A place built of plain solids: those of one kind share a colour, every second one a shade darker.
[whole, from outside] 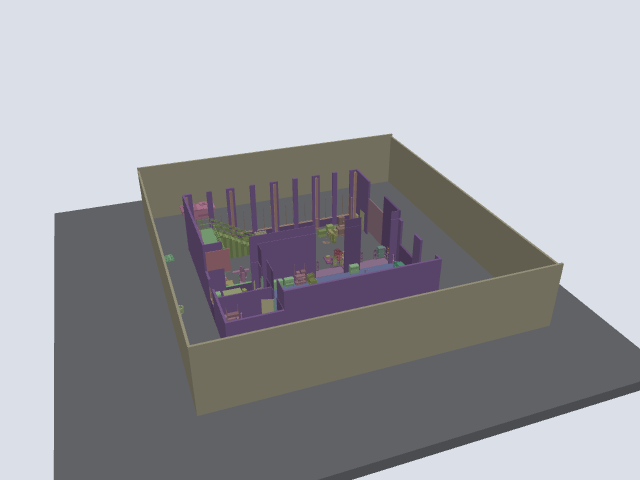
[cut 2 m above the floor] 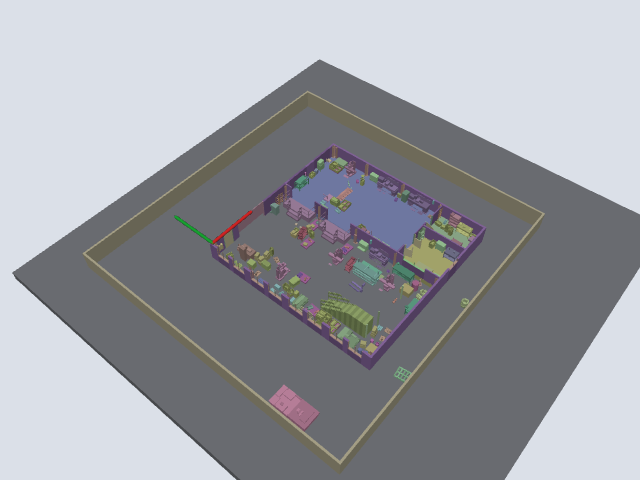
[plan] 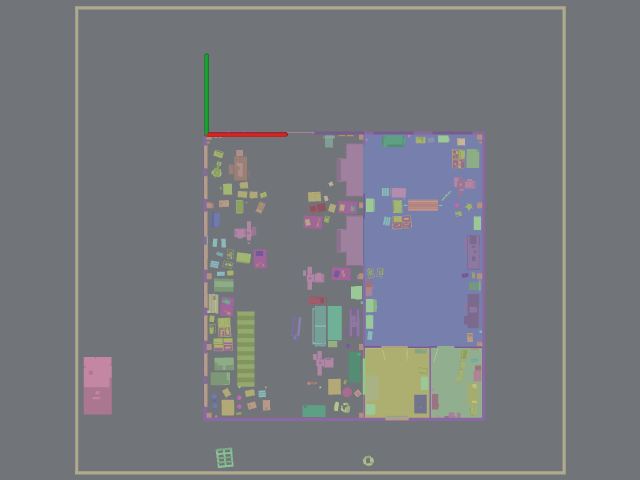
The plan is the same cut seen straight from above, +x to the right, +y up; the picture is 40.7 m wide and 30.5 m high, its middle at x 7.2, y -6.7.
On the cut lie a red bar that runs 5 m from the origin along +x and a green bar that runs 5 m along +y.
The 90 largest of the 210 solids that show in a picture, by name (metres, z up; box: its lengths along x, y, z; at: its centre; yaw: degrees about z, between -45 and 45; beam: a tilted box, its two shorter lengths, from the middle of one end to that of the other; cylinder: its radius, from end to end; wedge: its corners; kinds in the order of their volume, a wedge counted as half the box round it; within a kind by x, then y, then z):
{
 "yard_bound_1": {"box": [0.2, 29.75, 6.2], "at": [-8.26, -6.72, 3.05]},
 "yard_bound_2": {"box": [31.17, 0.2, 5.9], "at": [7.23, -21.49, 2.9]},
 "yard_bound_3": {"box": [31.17, 0.2, 5.9], "at": [7.23, 8.05, 2.9]},
 "yard_bound_4": {"box": [0.2, 29.75, 6.2], "at": [22.71, -6.72, 3.05]},
 "wall_1": {"box": [0.2, 0.91, 6.15], "at": [-0.1, -17.75, 3.02]},
 "wall_2": {"box": [0.2, 1.46, 0.95], "at": [-0.1, -16.57, 0.42]},
 "wall_3": {"box": [0.2, 0.51, 6.15], "at": [-0.1, -15.6, 3.02]},
 "wall_4": {"box": [0.2, 1.46, 0.95], "at": [-0.1, -14.62, 0.42]},
 "wall_5": {"box": [0.2, 0.81, 6.15], "at": [-0.1, -13.5, 3.02]},
 "wall_6": {"box": [0.2, 1.61, 0.95], "at": [-0.1, -12.3, 0.42]},
 "wall_7": {"box": [0.2, 0.51, 6.15], "at": [-0.1, -11.25, 3.02]},
 "wall_8": {"box": [0.2, 1.61, 0.95], "at": [-0.1, -10.2, 0.42]},
 "wall_9": {"box": [0.2, 0.81, 6.15], "at": [-0.1, -9.0, 3.02]},
 "wall_10": {"box": [0.2, 1.61, 0.95], "at": [-0.1, -7.8, 0.42]},
 "wall_11": {"box": [0.2, 0.51, 6.15], "at": [-0.1, -6.75, 3.02]},
 "wall_12": {"box": [0.2, 1.61, 0.95], "at": [-0.1, -5.7, 0.42]},
 "wall_13": {"box": [0.2, 0.81, 6.15], "at": [-0.1, -4.5, 3.02]},
 "wall_14": {"box": [0.2, 1.46, 0.95], "at": [-0.1, -3.38, 0.42]},
 "wall_15": {"box": [0.2, 0.51, 6.15], "at": [-0.1, -2.4, 3.02]},
 "wall_16": {"box": [0.2, 1.46, 0.95], "at": [-0.1, -1.43, 0.42]},
 "wall_17": {"box": [0.2, 0.91, 6.15], "at": [-0.1, -0.25, 3.02]},
 "wall_18": {"box": [3.41, 0.2, 6.15], "at": [1.5, 0.1, 3.02]},
 "wall_19": {"box": [10.2, 0.2, 6.15], "at": [4.9, -18.1, 3.02]},
 "wall_20": {"box": [3.21, 0.2, 6.15], "at": [8.4, 0.1, 3.02]},
 "wall_21": {"box": [0.06, 1.46, 6.15], "at": [9.97, -17.27, 3.02]},
 "wall_22": {"box": [0.06, 0.77, 6.15], "at": [9.97, -13.82, 3.02]},
 "wall_23": {"box": [0.06, 5.41, 6.15], "at": [9.97, -10.86, 3.02]},
 "wall_24": {"box": [0.06, 1.6, 6.15], "at": [9.97, -4.55, 3.02]},
 "wall_25": {"box": [0.06, 0.75, 6.15], "at": [9.97, -0.38, 3.02]},
 "wall_26": {"box": [0.06, 1.46, 3.02], "at": [10.03, -17.27, 2.0]},
 "wall_27": {"box": [0.06, 5.35, 5.36], "at": [10.03, -10.82, 2.63]},
 "wall_28": {"box": [0.06, 1.6, 5.36], "at": [10.03, -4.55, 2.63]},
 "wall_29": {"box": [0.61, 0.2, 5.36], "at": [10.3, 0.1, 2.63]},
 "wall_30": {"box": [1.1, 0.06, 5.36], "at": [10.55, -13.47, 2.63]},
 "wall_31": {"box": [1.36, 0.2, 3.56], "at": [10.68, -18.1, 1.73]},
 "wall_32": {"box": [2.56, 0.2, 2.86], "at": [11.88, 0.1, 1.38]},
 "wall_33": {"box": [1.51, 0.2, 1.66], "at": [12.1, -18.1, 0.78]},
 "wall_34": {"box": [1.36, 0.2, 3.56], "at": [13.53, -18.1, 1.73]},
 "wall_35": {"box": [1.47, 0.06, 5.36], "at": [13.53, -13.47, 2.63]},
 "wall_36": {"box": [1.21, 0.2, 5.36], "at": [13.75, 0.1, 2.63]},
 "wall_37": {"box": [0.06, 4.5, 3.56], "at": [14.17, -15.75, 1.73]},
 "wall_38": {"box": [0.06, 4.5, 3.56], "at": [14.23, -15.75, 1.73]},
 "wall_39": {"box": [2.56, 0.2, 2.86], "at": [15.62, 0.1, 1.38]},
 "wall_40": {"box": [3.5, 0.2, 3.56], "at": [15.95, -18.1, 1.73]},
 "wall_41": {"box": [1.75, 0.06, 3.56], "at": [16.62, -13.53, 1.73]},
 "wall_42": {"box": [1.75, 0.06, 5.36], "at": [16.62, -13.47, 2.63]},
 "wall_43": {"box": [0.81, 0.2, 5.36], "at": [17.3, 0.1, 2.63]},
 "wall_44": {"box": [0.2, 4.7, 3.56], "at": [17.6, -15.85, 1.73]},
 "wall_45": {"box": [0.2, 13.7, 5.36], "at": [17.6, -6.65, 2.63]},
 "raised_floor_hall_1": {"box": [7.63, 13.63, 0.56], "at": [13.75, -6.75, 0.23]},
 "raised_floor_inspect_1": {"box": [4.33, 4.63, 0.56], "at": [12.1, -15.75, 0.23]},
 "raised_floor_crib_1": {"box": [3.43, 4.63, 0.56], "at": [15.85, -15.75, 0.23]},
 "stair_1": {"box": [1.1, 0.3, 3.02], "at": [2.49, -15.87, 1.46]},
 "stair_2": {"box": [1.1, 0.3, 2.85], "at": [2.49, -15.59, 1.38]},
 "stair_3": {"box": [1.1, 0.3, 2.67], "at": [2.49, -15.31, 1.29]},
 "stair_4": {"box": [1.1, 0.3, 2.5], "at": [2.49, -15.03, 1.2]},
 "stair_5": {"box": [1.1, 0.3, 2.33], "at": [2.49, -14.75, 1.11]},
 "stair_6": {"box": [1.1, 0.3, 2.15], "at": [2.49, -14.47, 1.02]},
 "stair_7": {"box": [1.1, 0.3, 1.98], "at": [2.49, -14.19, 0.94]},
 "stair_8": {"box": [1.1, 0.3, 1.8], "at": [2.49, -13.91, 0.85]},
 "stair_9": {"box": [1.1, 0.3, 1.62], "at": [2.49, -13.63, 0.76]},
 "stair_10": {"box": [1.1, 0.3, 1.45], "at": [2.49, -13.35, 0.68]},
 "stair_11": {"box": [1.1, 0.3, 1.27], "at": [2.49, -13.07, 0.59]},
 "stair_12": {"box": [1.1, 0.3, 1.1], "at": [2.49, -12.79, 0.5]},
 "stair_13": {"box": [1.1, 0.3, 0.93], "at": [2.49, -12.51, 0.41]},
 "door_landing_1": {"box": [1.1, 3.2, 0.56], "at": [9.39, -6.75, 0.23]},
 "door_landing_2": {"box": [1.1, 3.4, 0.56], "at": [9.39, -2.25, 0.23]},
 "beyond_skip_1": {"box": [1.69, 3.46, 0.54], "at": [-6.93, -15.96, 0.9], "yaw": 0.1},
 "beyond_skip_2": {"box": [1.77, 1.73, 0.12], "at": [-6.92, -16.92, 1.23], "yaw": 0.1},
 "raised_floor_steel_1": {"box": [8.0, 2.0, 0.2], "at": [5.94, -17.0, 3.05]},
 "roll_cab_1": {"box": [0.46, 0.85, 0.76], "at": [9.65, -10.05, 0.49]},
 "roll_cab_2": {"box": [0.46, 0.85, 0.75], "at": [10.35, -11.91, 1.0]},
 "roll_cab_3": {"box": [0.46, 0.85, 0.73], "at": [10.35, -10.87, 0.99]},
 "roll_cab_4": {"box": [0.46, 0.85, 0.75], "at": [10.35, -4.49, 0.99]},
 "roll_cab_5": {"box": [0.46, 0.85, 0.76], "at": [13.85, -15.81, 1.0]},
 "roll_cab_6": {"box": [0.46, 0.85, 0.74], "at": [17.21, -5.63, 0.99]},
 "surface_grinder_1": {"box": [0.31, 0.61, 1.69], "at": [1.55, -2.21, 0.8]},
 "surface_grinder_2": {"box": [0.78, 1.5, 0.61], "at": [2.15, -2.16, 0.45]},
 "crate_1": {"box": [0.8, 1.0, 0.5], "at": [1.35, -17.35, 0.2], "yaw": 0.8},
 "crate_2": {"box": [0.8, 1.0, 0.65], "at": [8.12, -16.02, 0.28], "yaw": 0.4},
 "roller_shutter_1": {"box": [3.46, 0.06, 3.72], "at": [5.0, 0.12, 2.34]},
 "pallet_stack_1": {"box": [1.11, 0.71, 0.42], "at": [0.87, -15.52, 0.16], "yaw": 0.1},
 "pallet_stack_2": {"box": [0.79, 1.21, 0.48], "at": [16.92, -1.53, 0.7], "yaw": -0.7},
 "centre_lathe_1": {"box": [0.74, 2.18, 0.27], "at": [16.95, -11.22, 1.29]},
 "centre_lathe_2": {"box": [0.68, 2.08, 0.23], "at": [16.95, -7.49, 1.24]},
 "wall_over_deck_1": {"box": [0.1, 2.06, 2.22], "at": [10.0, -17.0, 4.24]},
 "spill_kit_1": {"box": [0.62, 0.51, 1.12], "at": [16.98, -9.63, 1.02]},
 "wheelie_bin_1": {"box": [0.51, 0.62, 1.12], "at": [7.77, -0.52, 0.51]},
 "swarf_bin_1": {"box": [0.86, 0.54, 0.65], "at": [2.35, -7.8, 0.44], "yaw": -7.5},
 "bar_rack_1": {"box": [0.71, 2.55, 0.15], "at": [7.22, -12.17, 0.9]}
}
